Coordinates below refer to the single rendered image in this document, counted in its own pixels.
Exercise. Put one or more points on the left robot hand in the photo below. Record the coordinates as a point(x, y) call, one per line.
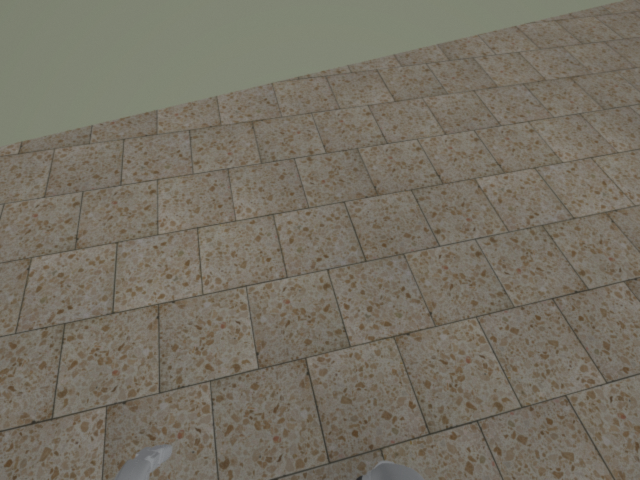
point(144, 463)

